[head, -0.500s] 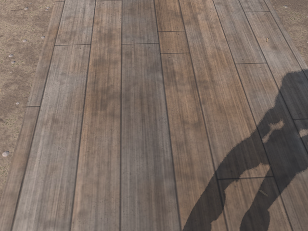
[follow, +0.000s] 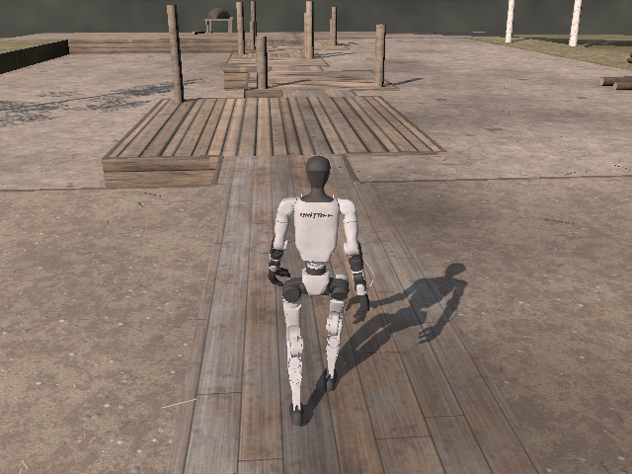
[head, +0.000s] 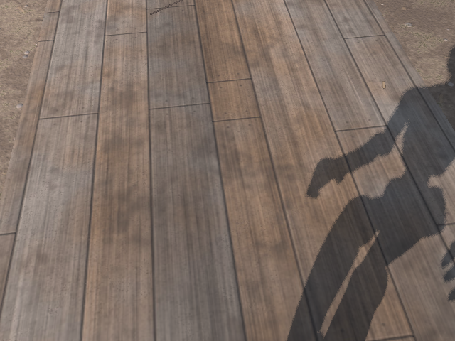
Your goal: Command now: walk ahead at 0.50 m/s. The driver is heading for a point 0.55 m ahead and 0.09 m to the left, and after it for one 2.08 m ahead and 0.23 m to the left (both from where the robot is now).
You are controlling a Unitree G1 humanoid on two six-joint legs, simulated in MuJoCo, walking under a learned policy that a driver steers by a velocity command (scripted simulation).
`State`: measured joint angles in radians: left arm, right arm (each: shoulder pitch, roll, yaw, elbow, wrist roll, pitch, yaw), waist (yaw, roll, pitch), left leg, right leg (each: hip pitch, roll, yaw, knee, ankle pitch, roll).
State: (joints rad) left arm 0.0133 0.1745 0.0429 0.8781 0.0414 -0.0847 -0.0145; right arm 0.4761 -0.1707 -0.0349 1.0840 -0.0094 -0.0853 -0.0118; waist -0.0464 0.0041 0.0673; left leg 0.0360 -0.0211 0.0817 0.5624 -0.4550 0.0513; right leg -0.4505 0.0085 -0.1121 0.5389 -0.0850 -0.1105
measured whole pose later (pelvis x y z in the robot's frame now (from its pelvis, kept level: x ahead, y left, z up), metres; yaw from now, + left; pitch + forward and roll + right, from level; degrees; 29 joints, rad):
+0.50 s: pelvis +0.26 +0.00 +0.01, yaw +2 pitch +1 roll -1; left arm 0.46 0.17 0.04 1.07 0.03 -0.10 0.02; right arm 0.03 -0.18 -0.03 0.88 -0.02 -0.04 0.03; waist 0.05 0.02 0.05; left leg -0.54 0.03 0.10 0.58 -0.08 0.10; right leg 0.15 0.07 -0.12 0.18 -0.34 -0.05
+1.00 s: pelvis +0.52 +0.04 +0.02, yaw +15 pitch +1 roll +1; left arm 0.03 0.22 0.03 0.81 0.02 -0.04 -0.01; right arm 0.40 -0.21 -0.05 0.96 -0.01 -0.06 -0.02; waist -0.07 -0.04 0.06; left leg -0.01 -0.14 -0.10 0.29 -0.28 0.11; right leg -0.60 -0.04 -0.01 0.66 -0.04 0.00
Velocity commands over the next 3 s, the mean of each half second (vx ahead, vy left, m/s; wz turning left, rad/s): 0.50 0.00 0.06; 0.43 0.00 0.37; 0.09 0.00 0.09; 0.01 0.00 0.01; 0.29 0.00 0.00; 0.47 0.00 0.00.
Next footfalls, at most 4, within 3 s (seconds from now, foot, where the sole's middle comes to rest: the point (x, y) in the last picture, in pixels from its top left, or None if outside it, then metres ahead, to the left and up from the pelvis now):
0.54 left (204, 340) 0.45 0.09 -0.76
1.08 right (230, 246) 0.74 0.00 -0.76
1.44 left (175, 293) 0.59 0.17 -0.76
2.80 left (159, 164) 1.09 0.24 -0.76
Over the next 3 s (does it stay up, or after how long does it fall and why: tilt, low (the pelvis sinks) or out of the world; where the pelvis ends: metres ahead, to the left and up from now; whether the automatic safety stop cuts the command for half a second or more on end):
stays up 1.04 0.18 0.02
